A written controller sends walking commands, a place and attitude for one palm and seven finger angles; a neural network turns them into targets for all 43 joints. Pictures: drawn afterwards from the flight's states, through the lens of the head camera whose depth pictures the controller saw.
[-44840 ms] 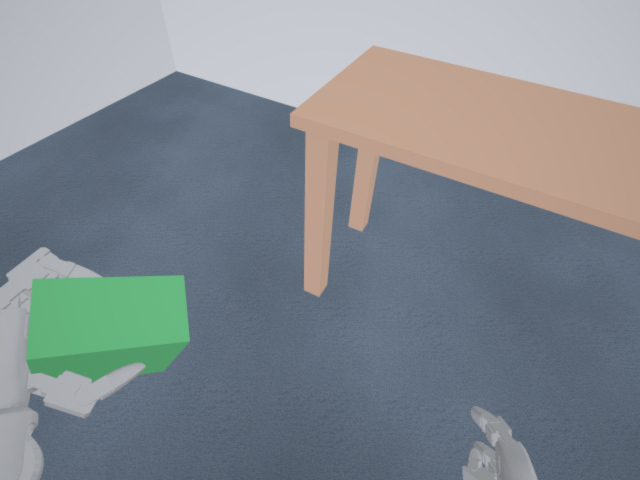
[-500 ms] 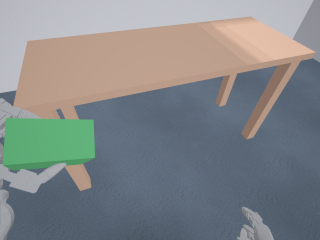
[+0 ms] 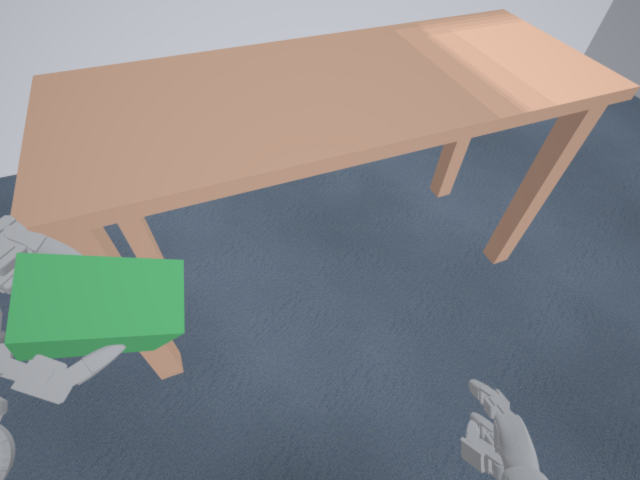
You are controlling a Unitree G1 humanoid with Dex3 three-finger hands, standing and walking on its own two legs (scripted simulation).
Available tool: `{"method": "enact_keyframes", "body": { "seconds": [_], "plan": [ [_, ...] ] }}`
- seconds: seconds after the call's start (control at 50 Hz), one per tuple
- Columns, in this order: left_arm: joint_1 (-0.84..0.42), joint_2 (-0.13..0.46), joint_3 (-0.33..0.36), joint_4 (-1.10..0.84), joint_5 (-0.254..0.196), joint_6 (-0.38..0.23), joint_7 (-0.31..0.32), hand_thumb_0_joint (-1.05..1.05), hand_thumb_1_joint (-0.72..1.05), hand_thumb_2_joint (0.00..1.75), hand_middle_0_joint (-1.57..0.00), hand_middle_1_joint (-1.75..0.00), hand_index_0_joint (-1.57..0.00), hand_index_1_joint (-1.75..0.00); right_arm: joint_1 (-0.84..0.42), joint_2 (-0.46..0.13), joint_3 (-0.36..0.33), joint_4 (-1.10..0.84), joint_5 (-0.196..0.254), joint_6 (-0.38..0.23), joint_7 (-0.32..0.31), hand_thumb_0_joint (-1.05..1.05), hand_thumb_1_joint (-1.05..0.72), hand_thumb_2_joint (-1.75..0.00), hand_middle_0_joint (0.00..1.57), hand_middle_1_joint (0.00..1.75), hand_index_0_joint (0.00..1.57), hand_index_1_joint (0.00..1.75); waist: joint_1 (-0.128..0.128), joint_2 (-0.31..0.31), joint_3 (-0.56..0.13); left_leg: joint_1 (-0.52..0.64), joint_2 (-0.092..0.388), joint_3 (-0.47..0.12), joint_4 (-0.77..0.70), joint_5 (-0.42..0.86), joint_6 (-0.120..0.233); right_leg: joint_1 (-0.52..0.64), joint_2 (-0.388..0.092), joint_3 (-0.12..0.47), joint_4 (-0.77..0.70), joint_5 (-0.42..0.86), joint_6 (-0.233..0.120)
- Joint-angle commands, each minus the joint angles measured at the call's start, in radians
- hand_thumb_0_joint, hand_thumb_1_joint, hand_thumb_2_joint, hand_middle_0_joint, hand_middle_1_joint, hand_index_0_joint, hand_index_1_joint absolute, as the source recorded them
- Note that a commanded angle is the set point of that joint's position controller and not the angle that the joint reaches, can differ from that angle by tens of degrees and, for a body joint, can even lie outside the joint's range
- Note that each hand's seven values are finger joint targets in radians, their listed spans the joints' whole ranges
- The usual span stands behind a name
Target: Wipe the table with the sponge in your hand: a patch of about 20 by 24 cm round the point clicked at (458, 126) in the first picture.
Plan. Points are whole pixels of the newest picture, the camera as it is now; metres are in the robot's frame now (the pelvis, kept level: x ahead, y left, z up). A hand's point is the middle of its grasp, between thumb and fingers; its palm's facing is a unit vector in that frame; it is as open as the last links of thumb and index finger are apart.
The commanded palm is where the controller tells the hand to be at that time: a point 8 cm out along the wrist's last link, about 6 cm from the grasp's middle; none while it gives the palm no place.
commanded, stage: stop stepping back and stand still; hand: left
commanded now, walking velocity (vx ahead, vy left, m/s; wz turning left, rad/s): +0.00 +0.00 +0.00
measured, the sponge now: (122, 310) +0.24 +0.20 +0.16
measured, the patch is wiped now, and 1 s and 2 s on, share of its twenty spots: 0.95 0.95 0.95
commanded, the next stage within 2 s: stand and wait in 0.48 s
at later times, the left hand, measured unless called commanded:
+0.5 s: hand (27, 329) +0.20 +0.26 +0.18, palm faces +0.42 -0.83 -0.38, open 10.4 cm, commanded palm +0.14 +0.30 +0.21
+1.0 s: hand (12, 335) +0.19 +0.26 +0.19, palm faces +0.43 -0.82 -0.37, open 10.4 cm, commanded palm +0.14 +0.30 +0.21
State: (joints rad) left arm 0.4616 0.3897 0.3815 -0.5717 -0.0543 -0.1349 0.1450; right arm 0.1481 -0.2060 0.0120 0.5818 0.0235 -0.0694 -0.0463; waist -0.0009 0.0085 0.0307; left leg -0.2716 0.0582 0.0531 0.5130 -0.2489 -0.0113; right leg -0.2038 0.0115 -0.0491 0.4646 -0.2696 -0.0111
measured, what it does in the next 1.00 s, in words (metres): stands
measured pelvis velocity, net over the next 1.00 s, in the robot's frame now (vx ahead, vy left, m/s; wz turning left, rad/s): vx -0.02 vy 0.02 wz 0.01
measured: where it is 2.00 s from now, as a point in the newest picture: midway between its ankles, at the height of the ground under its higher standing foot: outside the picture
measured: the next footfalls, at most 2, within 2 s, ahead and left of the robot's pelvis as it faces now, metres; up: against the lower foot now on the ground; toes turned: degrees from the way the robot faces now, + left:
none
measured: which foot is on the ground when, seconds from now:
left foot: down 0.00-1.00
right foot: down 0.00-1.00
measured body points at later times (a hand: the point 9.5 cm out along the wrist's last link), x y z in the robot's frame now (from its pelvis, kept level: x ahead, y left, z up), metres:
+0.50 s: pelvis -0.02 +0.01 +0.00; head -0.01 +0.02 +0.45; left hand +0.17 +0.30 +0.20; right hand +0.16 -0.21 -0.08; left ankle +0.01 +0.12 -0.74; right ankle -0.02 -0.11 -0.74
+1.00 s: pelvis -0.02 +0.02 +0.00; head -0.01 +0.02 +0.45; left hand +0.16 +0.30 +0.21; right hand +0.17 -0.21 -0.07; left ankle +0.01 +0.12 -0.74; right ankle -0.02 -0.11 -0.74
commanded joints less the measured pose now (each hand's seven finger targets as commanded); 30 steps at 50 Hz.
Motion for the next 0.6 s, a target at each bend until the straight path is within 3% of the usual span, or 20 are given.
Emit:
{"method": "enact_keyframes", "body": {
  "seconds": [0.0,0.14,0.18,0.24,0.28,0.32,0.4,0.58],
  "plan": [
    [-0.065,0.157,0.108,-0.218,-0.007,-0.069,0.028,0.00,0.10,1.30,-1.20,-1.60,-1.20,-1.60,-0.079,-0.118,-0.048,-0.152,-0.006,-0.046,-0.015,0.00,-0.90,-0.90,0.20,0.30,0.20,0.30,-0.003,0.062,-0.184,0.065,0.057,-0.093,-0.065,0.228,0.037,0.053,-0.071,0.104,-0.059,0.274,-0.003],
    [-0.090,0.157,0.103,-0.214,-0.005,-0.068,0.030,0.00,0.10,1.30,-1.20,-1.60,-1.20,-1.60,-0.085,-0.123,-0.046,-0.151,-0.011,-0.051,-0.022,0.00,-0.90,-0.90,0.20,0.30,0.20,0.30,-0.001,0.088,-0.168,0.055,0.052,-0.101,-0.100,0.149,0.036,0.037,-0.064,0.096,-0.074,0.212,-0.003],
    [-0.090,0.143,0.091,-0.191,-0.006,-0.066,0.030,0.00,0.10,1.30,-1.20,-1.60,-1.20,-1.60,-0.086,-0.116,-0.043,-0.148,-0.009,-0.050,-0.022,0.00,-0.90,-0.90,0.20,0.30,0.20,0.30,-0.001,0.059,-0.157,0.046,0.051,-0.098,-0.102,0.116,0.036,0.031,-0.061,0.097,-0.085,0.195,0.000],
    [-0.095,0.151,0.097,-0.181,-0.004,-0.066,0.030,0.00,0.10,1.30,-1.20,-1.60,-1.20,-1.60,-0.089,-0.123,-0.045,-0.150,-0.012,-0.053,-0.023,0.00,-0.90,-0.90,0.20,0.30,0.20,0.30,-0.001,0.072,-0.146,0.034,0.044,-0.102,-0.115,0.073,0.035,0.022,-0.063,0.100,-0.099,0.161,-0.004],
    [-0.098,0.143,0.088,-0.172,-0.004,-0.066,0.030,0.00,0.10,1.30,-1.20,-1.60,-1.20,-1.60,-0.088,-0.118,-0.041,-0.146,-0.011,-0.052,-0.022,0.00,-0.90,-0.90,0.20,0.30,0.20,0.30,-0.001,0.037,-0.133,0.024,0.044,-0.100,-0.115,0.038,0.036,0.014,-0.062,0.102,-0.111,0.136,-0.001],
    [-0.104,0.141,0.086,-0.173,-0.004,-0.068,0.030,0.00,0.10,1.30,-1.20,-1.60,-1.20,-1.60,-0.090,-0.118,-0.043,-0.143,-0.011,-0.054,-0.022,0.00,-0.90,-0.90,0.20,0.30,0.20,0.30,-0.002,0.041,-0.133,0.022,0.039,-0.100,-0.114,0.009,0.035,0.006,-0.065,0.111,-0.122,0.107,-0.004],
    [-0.104,0.146,0.092,-0.191,0.000,-0.074,0.033,0.00,0.10,1.30,-1.20,-1.60,-1.20,-1.60,-0.089,-0.119,-0.042,-0.145,-0.014,-0.060,-0.024,0.00,-0.90,-0.90,0.20,0.30,0.20,0.30,0.001,0.078,-0.146,0.021,0.046,-0.113,-0.140,0.023,0.038,0.028,-0.053,0.088,-0.098,0.123,0.000],
    [-0.084,0.138,0.092,-0.193,-0.001,-0.076,0.033,0.00,0.10,1.30,-1.20,-1.60,-1.20,-1.60,-0.084,-0.120,-0.045,-0.138,-0.013,-0.065,-0.021,0.00,-0.90,-0.90,0.20,0.30,0.20,0.30,0.001,0.064,-0.160,0.034,0.045,-0.106,-0.129,0.073,0.034,0.040,-0.052,0.082,-0.091,0.164,0.003]
  ]
}}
